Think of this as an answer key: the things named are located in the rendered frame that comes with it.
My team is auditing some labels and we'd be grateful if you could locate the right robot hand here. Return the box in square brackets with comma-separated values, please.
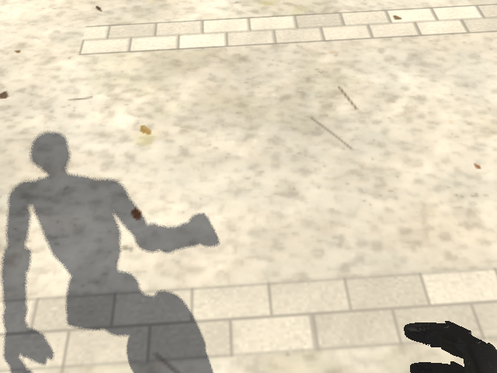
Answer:
[404, 321, 497, 373]

